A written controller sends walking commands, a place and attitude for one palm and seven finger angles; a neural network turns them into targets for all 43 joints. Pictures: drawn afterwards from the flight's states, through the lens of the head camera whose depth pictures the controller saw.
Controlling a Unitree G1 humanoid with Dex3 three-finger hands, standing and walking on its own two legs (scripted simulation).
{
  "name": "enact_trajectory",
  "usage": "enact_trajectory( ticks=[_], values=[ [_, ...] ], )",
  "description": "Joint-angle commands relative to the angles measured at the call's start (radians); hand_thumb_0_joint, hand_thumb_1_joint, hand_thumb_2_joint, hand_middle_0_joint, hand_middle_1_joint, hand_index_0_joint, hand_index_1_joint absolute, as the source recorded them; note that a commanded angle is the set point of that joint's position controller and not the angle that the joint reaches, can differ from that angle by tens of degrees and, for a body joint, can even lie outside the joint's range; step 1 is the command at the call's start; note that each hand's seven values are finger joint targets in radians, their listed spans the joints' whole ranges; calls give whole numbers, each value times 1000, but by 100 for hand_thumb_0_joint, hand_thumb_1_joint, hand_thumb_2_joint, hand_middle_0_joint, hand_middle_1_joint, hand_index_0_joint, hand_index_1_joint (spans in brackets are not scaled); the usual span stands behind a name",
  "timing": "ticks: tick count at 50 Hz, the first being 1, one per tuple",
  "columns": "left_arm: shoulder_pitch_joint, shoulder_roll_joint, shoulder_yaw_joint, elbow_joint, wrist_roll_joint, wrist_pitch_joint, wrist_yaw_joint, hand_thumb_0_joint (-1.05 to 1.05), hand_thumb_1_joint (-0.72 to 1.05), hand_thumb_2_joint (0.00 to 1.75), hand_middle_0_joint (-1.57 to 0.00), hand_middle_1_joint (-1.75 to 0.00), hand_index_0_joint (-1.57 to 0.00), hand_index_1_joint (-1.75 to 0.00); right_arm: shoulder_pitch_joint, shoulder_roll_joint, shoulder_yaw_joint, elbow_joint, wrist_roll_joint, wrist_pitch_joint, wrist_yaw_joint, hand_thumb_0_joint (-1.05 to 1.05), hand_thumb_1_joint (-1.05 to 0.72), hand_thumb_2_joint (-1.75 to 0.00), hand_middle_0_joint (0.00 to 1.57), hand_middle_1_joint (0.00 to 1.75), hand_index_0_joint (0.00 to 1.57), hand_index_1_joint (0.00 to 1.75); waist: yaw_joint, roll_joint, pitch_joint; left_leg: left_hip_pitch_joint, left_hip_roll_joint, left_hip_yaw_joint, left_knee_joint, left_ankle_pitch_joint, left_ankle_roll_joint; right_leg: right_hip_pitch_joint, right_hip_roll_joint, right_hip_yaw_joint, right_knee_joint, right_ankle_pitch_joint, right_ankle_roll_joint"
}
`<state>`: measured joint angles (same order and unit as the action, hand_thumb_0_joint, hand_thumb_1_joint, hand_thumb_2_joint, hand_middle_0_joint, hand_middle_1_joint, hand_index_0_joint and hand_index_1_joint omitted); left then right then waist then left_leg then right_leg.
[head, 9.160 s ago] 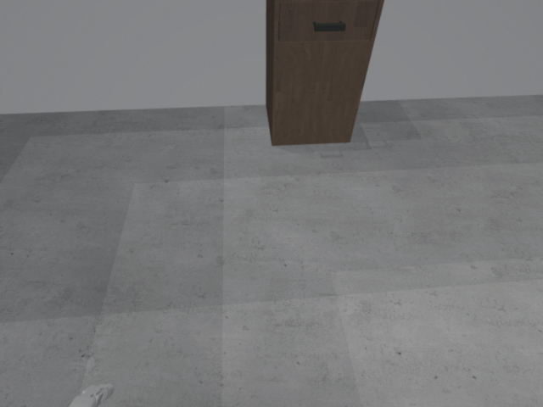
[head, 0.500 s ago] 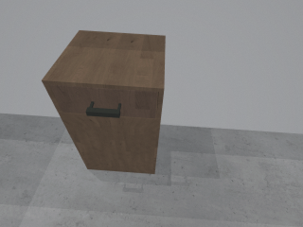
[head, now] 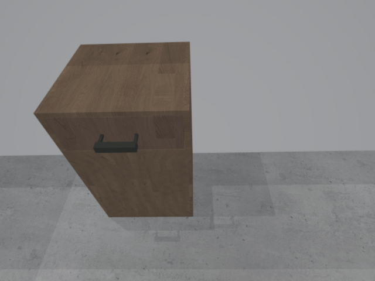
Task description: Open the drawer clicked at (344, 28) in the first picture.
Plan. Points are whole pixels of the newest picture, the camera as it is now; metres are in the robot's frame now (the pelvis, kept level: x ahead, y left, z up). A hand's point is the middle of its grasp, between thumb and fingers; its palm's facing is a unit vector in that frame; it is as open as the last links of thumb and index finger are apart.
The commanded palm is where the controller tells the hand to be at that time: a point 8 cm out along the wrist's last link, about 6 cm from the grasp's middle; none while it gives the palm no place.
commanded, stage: look again from close up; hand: left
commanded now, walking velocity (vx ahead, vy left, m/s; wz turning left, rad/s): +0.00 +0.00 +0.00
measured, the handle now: (117, 142) +0.54 +0.26 -0.08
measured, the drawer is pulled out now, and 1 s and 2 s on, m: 0.00 0.00 0.00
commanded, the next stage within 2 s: shuffle to correct the standing spot in 0.28 s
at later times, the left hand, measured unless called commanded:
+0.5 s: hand out of the picture -0.04 +0.17 -0.17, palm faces +0.03 -0.98 -0.19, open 7.4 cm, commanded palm none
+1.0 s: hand out of the picture +0.05 +0.21 -0.17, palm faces +0.04 -0.97 -0.22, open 7.3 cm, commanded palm none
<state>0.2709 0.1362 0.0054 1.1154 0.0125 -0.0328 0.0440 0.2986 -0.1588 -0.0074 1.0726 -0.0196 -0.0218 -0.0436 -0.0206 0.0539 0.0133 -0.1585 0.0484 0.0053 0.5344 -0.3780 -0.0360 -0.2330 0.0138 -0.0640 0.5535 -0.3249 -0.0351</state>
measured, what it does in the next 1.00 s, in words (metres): stands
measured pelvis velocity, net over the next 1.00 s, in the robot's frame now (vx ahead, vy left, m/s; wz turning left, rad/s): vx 0.03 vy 0.03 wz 0.02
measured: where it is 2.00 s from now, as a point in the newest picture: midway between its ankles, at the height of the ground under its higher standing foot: outside the picture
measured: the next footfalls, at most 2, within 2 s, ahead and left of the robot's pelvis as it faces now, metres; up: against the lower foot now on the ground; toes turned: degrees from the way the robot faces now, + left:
none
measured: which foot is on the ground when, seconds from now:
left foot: down 0.00-1.00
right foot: down 0.00-1.00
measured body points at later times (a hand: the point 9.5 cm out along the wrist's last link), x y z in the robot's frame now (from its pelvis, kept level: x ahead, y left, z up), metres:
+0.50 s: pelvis -0.03 +0.00 +0.00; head -0.03 -0.01 +0.45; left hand -0.04 +0.22 -0.15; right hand -0.07 -0.21 -0.16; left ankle -0.06 +0.14 -0.73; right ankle -0.02 -0.10 -0.73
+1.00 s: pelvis +0.03 +0.03 +0.00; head +0.05 +0.02 +0.45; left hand +0.05 +0.26 -0.16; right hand +0.00 -0.16 -0.17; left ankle -0.05 +0.14 -0.73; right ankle +0.00 -0.06 -0.73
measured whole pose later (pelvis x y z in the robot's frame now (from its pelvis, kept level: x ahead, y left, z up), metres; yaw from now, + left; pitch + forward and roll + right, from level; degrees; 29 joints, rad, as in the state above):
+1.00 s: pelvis +0.03 +0.03 +0.00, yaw +1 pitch +1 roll +0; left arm 0.26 0.15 0.02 1.09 0.01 -0.03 0.04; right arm 0.36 -0.09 0.01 1.12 0.00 -0.03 -0.05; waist -0.02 0.02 0.02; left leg -0.12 0.00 0.05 0.53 -0.42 0.00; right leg -0.24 -0.02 -0.12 0.60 -0.36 -0.04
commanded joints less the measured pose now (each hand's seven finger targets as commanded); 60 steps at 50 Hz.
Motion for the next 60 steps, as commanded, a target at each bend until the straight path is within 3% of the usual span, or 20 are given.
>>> enact_trajectory(
  ticks=[1,10,19,23,28,31,33,35,38,40,41,43,44,45,47,48,50,53,56,60],
  values=[
    [74,119,16,-38,-5,-8,3,0,90,90,-20,-30,-20,-30,93,-71,-5,-26,8,-3,-1,0,-90,-90,20,30,20,30,1,-94,-7,-43,54,-16,-52,356,48,85,-131,100,-63,544,-29],
    [49,133,11,-65,-4,11,-11,0,90,90,-20,-30,-20,-30,72,-76,9,-15,2,3,10,0,-90,-90,20,30,20,30,17,-68,128,-96,35,-27,-140,146,55,-10,-108,128,-177,95,-17],
    [61,131,9,-63,-7,7,-16,0,90,90,-20,-30,-20,-30,102,-78,15,4,3,-2,13,0,-90,-90,20,30,20,30,19,-58,71,-90,34,-35,-158,132,57,19,-107,127,-194,46,-14],
    [92,148,23,-61,2,11,-18,0,90,90,-20,-30,-20,-30,132,-75,11,10,-3,10,21,0,-90,-90,20,30,20,30,32,-98,92,-151,-9,3,-98,-40,61,6,-136,194,-237,-236,-42],
    [107,171,50,-72,8,18,-16,0,90,90,-20,-30,-20,-30,177,-51,4,5,-7,16,27,0,-90,-90,20,30,20,30,23,-170,130,-154,-28,45,27,-49,67,-96,-229,290,-329,-402,-93],
    [79,140,48,-81,8,17,-21,0,90,90,-20,-30,-20,-30,232,-43,6,24,-7,2,28,0,-90,-90,20,30,20,30,3,-70,139,-90,-14,9,-96,-27,79,-145,-161,182,-203,-299,-75],
    [67,85,38,-90,12,18,-28,0,90,90,-20,-30,-20,-30,278,-95,-1,36,-10,-8,24,0,-90,-90,20,30,20,30,-8,141,140,-84,100,-153,-236,-85,131,-174,-38,14,29,-198,-33],
    [35,42,23,-106,21,6,-29,0,90,90,-20,-30,-20,-30,280,-119,-8,30,-8,-17,13,0,-90,-90,20,30,20,30,-12,205,166,-22,199,-293,-300,43,222,-277,-1,-45,214,-186,-23],
    [37,26,24,-94,11,-11,-38,0,90,90,-20,-30,-20,-30,237,-98,1,16,-10,-29,8,0,-90,-90,20,30,20,30,13,76,111,18,190,-194,-192,458,242,-219,-35,-29,193,-189,-26],
    [117,19,27,-61,4,-20,-37,0,90,90,-20,-30,-20,-30,184,-96,7,6,0,-34,-2,0,-90,-90,20,30,20,30,57,12,42,-38,129,-93,-76,618,174,9,-42,-19,-25,62,-15],
    [188,45,33,-34,2,-27,-29,0,90,90,-20,-30,-20,-30,171,-81,8,-3,9,-39,-5,0,-90,-90,20,30,20,30,75,-58,-16,-93,81,-37,5,613,127,148,-97,64,-48,310,-28],
    [249,131,39,3,-5,-31,-11,0,90,90,-20,-30,-20,-30,173,-33,18,-5,18,-40,-7,0,-90,-90,20,30,20,30,66,-185,-69,-232,-5,18,92,185,55,311,-315,246,-53,900,-129],
    [223,136,31,4,-6,-27,-7,0,90,90,-20,-30,-20,-30,182,-11,14,6,23,-34,-7,0,-90,-90,20,30,20,30,43,-147,-61,-181,-17,3,80,-9,42,262,-347,220,-62,1032,-158],
    [167,140,33,-3,-3,-25,-2,0,90,90,-20,-30,-20,-30,184,1,13,17,23,-19,-8,0,-90,-90,20,30,20,30,24,-285,-44,-164,3,10,69,-46,38,231,-314,192,-59,1066,-147],
    [84,111,21,-24,-2,-9,5,0,90,90,-20,-30,-20,-30,199,2,5,34,23,-9,-5,0,-90,-90,20,30,20,30,-5,-271,17,-101,20,6,-75,134,42,146,-245,104,-17,1018,-91],
    [74,95,18,-41,-7,-2,5,0,90,90,-20,-30,-20,-30,192,-10,4,44,22,-14,-7,0,-90,-90,20,30,20,30,3,-164,34,-51,38,-10,-131,448,49,106,-188,68,19,919,-45],
    [73,88,26,-69,-14,12,11,0,90,90,-20,-30,-20,-30,188,-54,-5,43,15,-13,-16,0,-90,-90,20,30,20,30,21,40,1,56,104,-24,-75,963,68,49,-131,45,39,576,-8],
    [52,97,37,-93,-8,29,15,0,90,90,-20,-30,-20,-30,159,-84,-18,26,15,-1,-21,0,-90,-90,20,30,20,30,23,138,-3,172,163,-55,-77,1286,109,-51,-72,11,55,135,10],
    [42,89,42,-99,-1,35,6,0,90,90,-20,-30,-20,-30,97,-97,-25,-2,9,4,-18,0,-90,-90,20,30,20,30,34,70,16,167,159,-60,-78,1132,130,-47,-68,15,-28,75,13],
    [86,126,38,-79,0,15,6,0,90,90,-20,-30,-20,-30,80,-62,-19,-26,12,9,-13,0,-90,-90,20,30,20,30,27,-103,-50,6,61,-12,-70,526,62,141,-190,131,-45,710,-38]
  ],
)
